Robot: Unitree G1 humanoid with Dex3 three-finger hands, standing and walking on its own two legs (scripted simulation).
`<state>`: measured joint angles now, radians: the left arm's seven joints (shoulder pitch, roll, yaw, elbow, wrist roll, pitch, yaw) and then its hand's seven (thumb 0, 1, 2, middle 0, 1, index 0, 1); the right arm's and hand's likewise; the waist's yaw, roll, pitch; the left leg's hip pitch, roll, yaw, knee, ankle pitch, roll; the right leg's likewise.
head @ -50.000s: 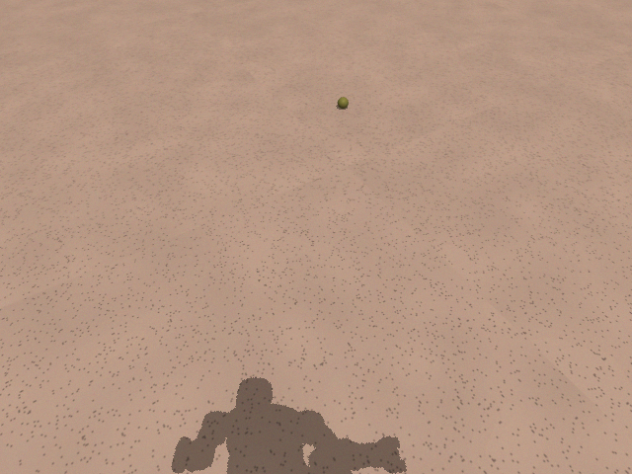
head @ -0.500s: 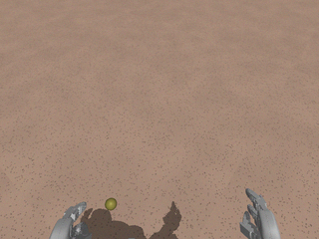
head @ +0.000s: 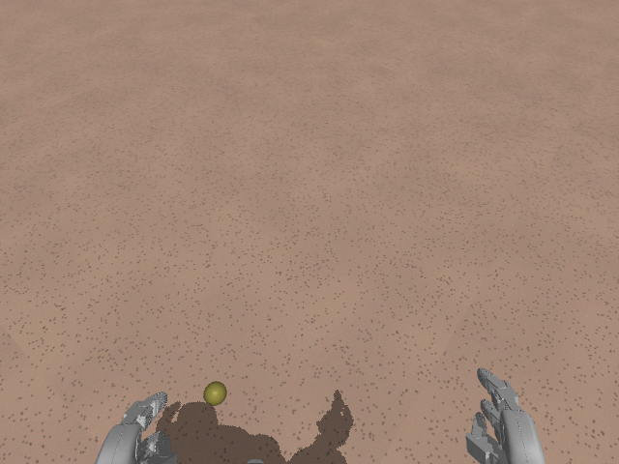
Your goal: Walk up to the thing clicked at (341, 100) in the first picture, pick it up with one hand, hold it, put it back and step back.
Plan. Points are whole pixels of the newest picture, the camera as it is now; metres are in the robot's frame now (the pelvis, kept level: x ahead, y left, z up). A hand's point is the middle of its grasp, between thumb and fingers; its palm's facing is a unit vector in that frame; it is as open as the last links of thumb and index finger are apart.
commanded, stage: home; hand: left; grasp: from above
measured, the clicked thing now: (215, 393) +0.44 +0.28 -0.68
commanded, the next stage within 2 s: stand in 0.36 s
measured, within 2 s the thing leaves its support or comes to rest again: neither
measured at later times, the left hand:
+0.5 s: hand (168, 457) +0.17 +0.19 -0.06, palm faces +0.02 -0.97 -0.25, open 7.4 cm
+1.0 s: hand out of the picture +0.04 +0.25 -0.11, palm faces +0.04 -0.94 -0.33, open 7.4 cm
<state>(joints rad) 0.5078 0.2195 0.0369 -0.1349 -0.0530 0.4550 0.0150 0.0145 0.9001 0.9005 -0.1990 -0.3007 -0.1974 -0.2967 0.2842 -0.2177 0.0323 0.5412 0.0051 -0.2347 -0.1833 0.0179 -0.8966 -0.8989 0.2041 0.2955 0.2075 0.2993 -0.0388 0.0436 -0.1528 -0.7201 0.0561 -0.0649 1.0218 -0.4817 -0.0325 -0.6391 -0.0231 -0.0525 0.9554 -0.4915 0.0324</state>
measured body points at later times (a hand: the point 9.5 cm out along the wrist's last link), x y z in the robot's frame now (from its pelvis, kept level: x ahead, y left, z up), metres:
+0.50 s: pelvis +0.00 +0.00 +0.00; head +0.03 +0.01 +0.45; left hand +0.16 +0.24 -0.04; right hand +0.16 -0.24 -0.07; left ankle +0.02 +0.13 -0.68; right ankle -0.01 -0.14 -0.68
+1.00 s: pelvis -0.01 +0.01 +0.05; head -0.01 +0.02 +0.50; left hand +0.04 +0.30 -0.09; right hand +0.07 -0.26 -0.08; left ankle +0.02 +0.13 -0.68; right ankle -0.01 -0.14 -0.68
